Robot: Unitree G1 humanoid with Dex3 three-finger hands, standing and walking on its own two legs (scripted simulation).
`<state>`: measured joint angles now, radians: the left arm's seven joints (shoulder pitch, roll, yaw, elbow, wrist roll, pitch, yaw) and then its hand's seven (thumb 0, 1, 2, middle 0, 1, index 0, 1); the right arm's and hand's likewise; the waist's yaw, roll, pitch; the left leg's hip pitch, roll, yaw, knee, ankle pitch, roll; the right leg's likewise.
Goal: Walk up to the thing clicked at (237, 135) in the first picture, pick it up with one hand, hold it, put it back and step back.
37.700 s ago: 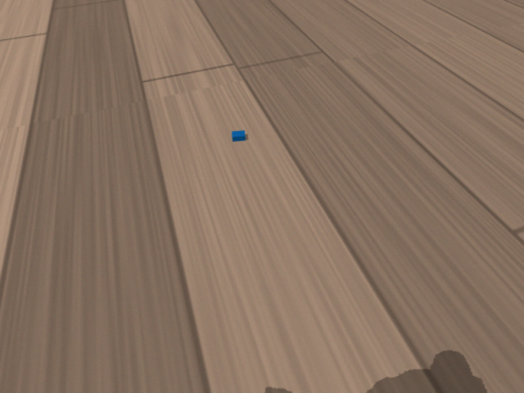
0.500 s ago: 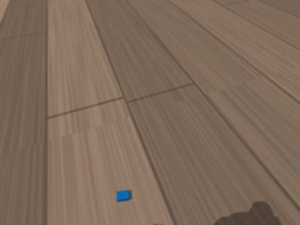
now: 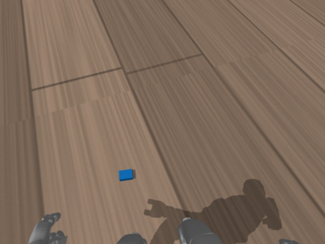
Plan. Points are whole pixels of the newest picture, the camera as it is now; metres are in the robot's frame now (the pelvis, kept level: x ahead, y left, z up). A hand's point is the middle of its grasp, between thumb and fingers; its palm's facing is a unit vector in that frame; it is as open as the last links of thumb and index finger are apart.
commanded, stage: step back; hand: left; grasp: from above
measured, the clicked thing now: (126, 175) +0.50 +0.20 -0.74
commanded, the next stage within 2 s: none
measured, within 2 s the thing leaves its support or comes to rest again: neither
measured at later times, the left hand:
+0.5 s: hand out of the picture +0.01 +0.24 -0.13, palm faces -0.03 -0.91 -0.41, open 7.4 cm
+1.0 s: hand out of the picture -0.18 +0.24 -0.16, palm faces -0.06 -0.91 -0.40, open 7.4 cm
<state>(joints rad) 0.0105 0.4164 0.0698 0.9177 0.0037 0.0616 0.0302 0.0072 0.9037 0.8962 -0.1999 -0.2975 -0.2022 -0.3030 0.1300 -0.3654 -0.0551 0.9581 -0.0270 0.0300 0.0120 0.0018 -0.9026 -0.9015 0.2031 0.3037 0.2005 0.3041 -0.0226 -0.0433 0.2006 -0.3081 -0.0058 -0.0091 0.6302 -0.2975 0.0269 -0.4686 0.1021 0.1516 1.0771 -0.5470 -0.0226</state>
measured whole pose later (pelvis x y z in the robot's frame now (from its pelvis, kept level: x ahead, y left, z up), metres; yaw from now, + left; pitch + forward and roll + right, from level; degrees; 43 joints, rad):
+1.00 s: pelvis -0.28 -0.03 -0.01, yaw -5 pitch -3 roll -1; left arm 0.19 0.38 0.09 0.86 0.02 0.04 0.00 0.01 0.90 0.90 -0.20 -0.30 -0.20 -0.30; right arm 0.08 -0.39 -0.05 0.80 -0.02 0.04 0.00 0.00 -0.90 -0.90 0.21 0.30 0.20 0.30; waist 0.02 0.03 0.19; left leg -0.44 0.08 0.00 0.70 -0.21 -0.02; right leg -0.23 0.03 0.05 0.67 -0.40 0.00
